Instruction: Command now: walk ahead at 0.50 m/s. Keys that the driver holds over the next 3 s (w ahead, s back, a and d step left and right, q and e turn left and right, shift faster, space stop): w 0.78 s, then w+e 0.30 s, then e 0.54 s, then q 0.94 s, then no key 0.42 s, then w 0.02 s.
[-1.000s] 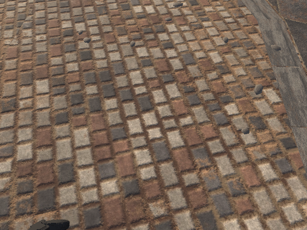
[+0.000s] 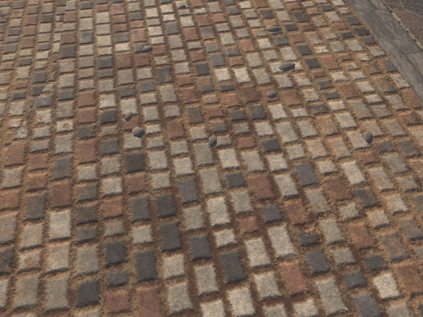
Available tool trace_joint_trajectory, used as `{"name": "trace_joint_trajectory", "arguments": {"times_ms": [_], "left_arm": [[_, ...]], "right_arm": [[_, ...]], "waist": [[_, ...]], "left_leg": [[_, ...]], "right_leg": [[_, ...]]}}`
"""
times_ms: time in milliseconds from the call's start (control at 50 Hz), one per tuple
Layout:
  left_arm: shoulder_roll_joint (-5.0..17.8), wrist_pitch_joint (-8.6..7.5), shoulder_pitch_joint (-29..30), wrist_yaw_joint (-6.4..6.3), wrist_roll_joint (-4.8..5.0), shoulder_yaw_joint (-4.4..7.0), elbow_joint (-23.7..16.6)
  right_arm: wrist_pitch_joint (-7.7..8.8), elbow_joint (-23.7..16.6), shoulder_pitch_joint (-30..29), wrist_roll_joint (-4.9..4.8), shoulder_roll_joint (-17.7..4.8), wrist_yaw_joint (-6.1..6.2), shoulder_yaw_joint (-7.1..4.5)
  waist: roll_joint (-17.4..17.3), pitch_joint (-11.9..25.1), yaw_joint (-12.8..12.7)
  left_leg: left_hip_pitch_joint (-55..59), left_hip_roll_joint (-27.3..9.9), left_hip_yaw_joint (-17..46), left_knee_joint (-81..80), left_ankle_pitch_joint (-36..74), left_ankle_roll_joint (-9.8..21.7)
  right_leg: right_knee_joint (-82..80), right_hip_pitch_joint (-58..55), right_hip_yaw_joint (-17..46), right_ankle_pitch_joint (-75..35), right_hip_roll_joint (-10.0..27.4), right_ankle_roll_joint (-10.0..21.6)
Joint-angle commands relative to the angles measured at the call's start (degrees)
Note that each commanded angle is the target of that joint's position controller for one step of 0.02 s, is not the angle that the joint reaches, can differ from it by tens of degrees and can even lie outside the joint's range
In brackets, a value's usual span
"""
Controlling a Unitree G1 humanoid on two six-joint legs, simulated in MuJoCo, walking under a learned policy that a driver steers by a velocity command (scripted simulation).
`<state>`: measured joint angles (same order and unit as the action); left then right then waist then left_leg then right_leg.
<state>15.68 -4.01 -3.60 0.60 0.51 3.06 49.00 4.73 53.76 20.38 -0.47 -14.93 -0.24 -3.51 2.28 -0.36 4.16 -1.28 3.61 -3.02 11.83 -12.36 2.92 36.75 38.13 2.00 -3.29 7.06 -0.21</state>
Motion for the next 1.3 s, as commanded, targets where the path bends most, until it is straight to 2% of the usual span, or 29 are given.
{"name": "trace_joint_trajectory", "arguments": {"times_ms": [20,100,140,160,180,200,220,240,280,400,480,580,640,680,700,720,740,760,800,840,920,1020,1120,1200,1220,1240,1260,1280,1300], "left_arm": [[2.83,-0.91,7.05,0.85,0.42,0.04,-5.01],[5.36,-1.57,5.32,1.84,0.54,0.70,-5.79],[9.60,-1.66,-9.32,1.33,0.13,3.03,-1.40],[14.22,-1.43,-19.71,0.74,-0.49,4.24,0.50],[16.65,-1.08,-21.19,1.18,-0.26,4.61,1.72],[10.94,-1.14,-19.87,1.24,0.39,3.04,0.90],[8.84,-1.30,-15.44,0.98,0.25,2.36,0.01],[7.91,-1.37,-11.42,0.93,-0.26,2.01,-0.89],[5.29,-1.66,-7.67,1.05,-1.35,1.27,-1.25],[7.71,-2.01,-11.03,-0.01,-0.69,1.99,0.99],[8.18,-1.56,-14.21,-0.67,-0.08,2.00,2.41],[8.89,-0.32,-18.95,-0.91,0.50,2.38,5.15],[10.04,0.55,-17.67,-1.27,0.69,2.90,5.33],[8.82,1.14,-16.11,-1.47,0.53,2.38,4.76],[6.38,1.12,-17.28,-1.59,-0.79,1.25,3.34],[-0.96,-0.22,-24.28,-0.87,-0.57,-0.72,3.28],[5.47,-1.53,-19.79,-0.56,0.72,0.65,3.59],[7.94,-2.38,-14.39,-0.33,2.05,1.38,1.77],[7.20,-2.32,-10.88,-1.00,1.26,1.68,1.46],[5.12,-0.65,-13.53,-1.01,1.28,1.76,2.39],[3.71,1.12,-10.10,-1.20,1.14,1.87,1.09],[2.66,0.52,-3.53,0.01,0.58,1.61,-1.21],[1.16,0.41,4.72,1.79,0.05,0.60,-5.94],[5.53,0.38,-4.76,3.43,0.01,2.69,-6.32],[8.47,0.25,-12.57,3.03,0.04,4.20,-4.54],[13.13,0.56,-17.75,1.61,-0.33,5.64,-3.93],[18.02,0.94,-14.90,0.67,-1.07,5.85,-5.35],[15.15,1.22,-17.08,0.78,-1.16,5.13,-7.07],[12.51,1.31,-13.24,0.74,-0.88,4.51,-8.22]], "right_arm": [[0.13,-1.36,1.52,-0.47,-9.60,0.42,-2.00],[-1.16,-0.45,1.26,-0.70,-10.87,0.82,-2.52],[-1.71,-0.99,-0.03,-0.51,-9.43,1.03,-1.87],[-1.61,-2.56,1.04,0.91,-6.86,1.20,-0.67],[-0.23,-2.51,7.91,0.42,-0.12,0.51,1.10],[0.96,-2.13,3.39,-0.87,-6.82,0.21,-0.33],[1.71,-3.79,-1.99,-2.03,-9.03,-0.01,-0.98],[1.84,-4.12,-4.52,-1.84,-8.46,0.36,-0.90],[0.91,-3.96,-4.56,-0.72,-7.17,0.66,-1.32],[-0.81,-5.88,-10.18,0.30,-4.54,0.77,-1.05],[-0.23,-7.73,-17.69,0.02,-3.05,-0.01,-0.31],[0.34,-10.51,-24.80,-0.61,-3.58,-1.49,0.15],[0.79,-10.42,-21.90,-0.66,-5.87,-2.15,-0.55],[0.81,-5.94,-7.39,-0.28,-9.96,-1.63,-2.85],[0.60,-3.91,2.85,0.40,-14.31,-1.01,-4.05],[0.31,-2.60,4.70,0.15,-17.07,-1.40,-4.47],[0.45,-3.36,3.57,-0.41,-11.43,-1.48,-2.84],[0.69,-4.14,-0.96,-0.29,-9.48,-1.26,-2.18],[0.96,-5.39,-8.09,0.74,-6.73,-1.24,-1.42],[1.52,-5.01,-9.57,1.42,-4.91,-1.30,-0.98],[2.17,-3.10,-7.42,1.59,-7.05,-0.28,-1.65],[1.90,-2.54,-6.73,1.35,-7.58,0.87,-1.49],[-0.06,-0.80,-2.93,0.71,-8.72,1.64,-1.74],[-2.74,-2.53,-5.49,-0.21,-11.56,3.24,-2.56],[-3.05,-3.33,-6.99,-0.44,-11.62,3.46,-2.51],[-2.46,-4.49,-5.54,0.61,-10.34,3.24,-1.95],[-1.09,-6.16,2.22,3.25,-2.12,1.80,0.44],[0.38,-5.86,-0.10,1.19,-6.91,0.74,-0.13],[0.77,-7.72,-6.36,-0.98,-8.52,0.55,-0.73]], "waist": [[-5.16,-3.75,0.18],[-7.10,-2.03,-2.51],[-6.19,7.00,-9.48],[1.74,16.02,-12.26],[16.67,21.88,-8.13],[9.37,18.43,-10.44],[6.68,10.65,-9.91],[1.94,6.61,-8.23],[2.23,3.02,-4.85],[0.53,-0.64,-4.38],[0.85,-2.37,-6.74],[1.06,-4.44,-8.62],[2.66,-2.30,-5.67],[1.94,6.61,1.44],[-5.42,15.38,4.23],[-20.68,21.54,-0.16],[-14.02,18.93,2.29],[-11.50,11.05,1.66],[-5.42,3.67,-1.59],[-7.45,2.90,-4.21],[-5.56,-0.88,-4.29],[-5.17,-2.62,-2.54],[-4.00,-5.75,0.02],[-8.43,1.97,-6.03],[-7.18,5.75,-10.21],[-0.21,10.97,-11.95],[13.30,18.76,-3.99],[5.17,29.17,-8.62],[2.19,22.33,-9.24]], "left_leg": [[-1.76,-16.13,6.97,-3.49,12.10,8.40],[4.77,-18.79,7.73,3.13,22.94,6.47],[0.42,-14.16,3.70,19.97,35.26,3.75],[-11.78,-10.18,0.66,39.10,17.97,1.46],[-33.59,0.14,3.47,56.05,-19.40,-1.56],[-40.16,-3.04,9.94,62.17,-21.22,-0.73],[-43.45,-5.80,8.68,62.33,-15.86,0.22],[-41.41,-8.71,7.19,59.91,-10.47,0.18],[-35.49,-11.68,7.38,54.72,-5.09,-0.26],[-38.43,-12.71,6.33,40.04,6.86,-3.07],[-35.51,-10.38,3.81,26.57,17.55,-3.22],[-36.53,-8.69,3.52,19.01,15.35,-1.77],[-30.79,-6.83,2.45,16.94,9.05,0.55],[-9.93,-4.25,0.17,16.05,9.59,3.41],[7.87,-15.13,12.81,17.86,10.61,7.07],[24.44,-26.00,40.14,10.02,-3.05,15.89],[22.64,-24.59,42.33,5.94,-10.45,13.84],[15.55,-23.00,34.29,4.88,-8.46,11.48],[0.80,-19.55,23.14,1.75,2.35,9.91],[-5.42,-17.78,17.21,-1.57,5.76,9.15],[-7.35,-17.77,9.15,-5.49,10.50,9.15],[-5.88,-15.34,-1.16,-6.73,15.09,6.24],[2.89,-17.49,-6.21,-1.59,28.61,5.15],[6.35,-17.71,-7.89,17.09,56.76,2.13],[3.08,-15.54,-8.55,27.91,53.21,0.16],[-8.78,-11.93,-8.77,44.71,32.76,-3.36],[-32.28,-0.60,-3.92,66.56,-27.30,-7.46],[-34.51,-0.40,8.34,73.03,-28.51,-6.64],[-37.74,-3.29,9.23,71.30,-23.35,-5.31]], "right_leg": [[-4.59,-1.77,-1.44,-1.27,-1.76,0.54],[-8.05,-6.61,-2.46,7.05,-3.74,3.46],[-8.87,-27.75,-4.27,6.05,-5.74,6.50],[-7.23,-45.24,9.26,4.02,5.83,10.38],[-15.40,-61.25,36.12,17.06,15.92,19.12],[-18.85,-59.02,36.92,24.74,14.22,17.07],[-19.88,-51.74,28.66,23.01,12.48,14.64],[-21.35,-43.80,22.84,17.59,10.46,13.59],[-24.62,-33.19,15.63,9.90,7.43,12.91],[-30.21,-29.98,6.96,2.22,5.88,13.67],[-30.80,-30.28,1.41,1.95,3.26,11.49],[-27.64,-38.85,1.57,1.09,6.76,11.02],[-22.16,-42.91,1.71,-9.83,8.37,9.41],[-5.55,-38.74,-1.99,-22.17,3.96,6.76],[13.07,-26.46,-4.69,-5.31,0.19,4.64],[30.97,-4.25,-2.14,33.86,-10.71,1.48],[37.29,2.22,5.10,37.07,-7.94,2.45],[37.74,5.76,3.95,31.94,-5.19,3.43],[32.26,1.59,2.21,23.04,-0.38,3.19],[29.22,-4.18,3.18,19.80,1.54,2.95],[22.26,0.83,5.10,12.23,1.40,1.53],[7.50,0.31,1.77,-2.59,-0.58,1.17],[-1.72,2.07,-3.32,-0.85,-2.46,2.38],[-2.94,-11.33,-8.38,8.71,-8.97,5.45],[-8.08,-21.66,-7.74,3.41,-10.67,7.27],[-8.87,-36.99,2.31,-15.36,-3.90,10.65],[-3.91,-58.11,27.25,-40.63,12.14,22.98],[-8.76,-59.87,34.75,-33.84,14.70,26.45],[-10.89,-53.84,27.16,-27.98,11.64,23.50]]}}
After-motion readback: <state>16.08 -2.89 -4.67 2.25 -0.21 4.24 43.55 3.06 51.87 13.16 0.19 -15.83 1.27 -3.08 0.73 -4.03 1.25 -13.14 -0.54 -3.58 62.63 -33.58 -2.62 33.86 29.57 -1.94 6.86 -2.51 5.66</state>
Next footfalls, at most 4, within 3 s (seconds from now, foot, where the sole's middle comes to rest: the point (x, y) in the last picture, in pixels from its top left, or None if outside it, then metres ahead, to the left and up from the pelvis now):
0.14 right None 0.27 -0.15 -0.78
0.68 left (176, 294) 0.57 0.10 -0.78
1.24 right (244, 214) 0.86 -0.16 -0.78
1.72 left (187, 192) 0.97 0.04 -0.78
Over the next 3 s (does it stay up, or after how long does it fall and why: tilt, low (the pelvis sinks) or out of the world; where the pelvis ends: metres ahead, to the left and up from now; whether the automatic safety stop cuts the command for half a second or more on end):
stays up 0.91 -0.01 -0.01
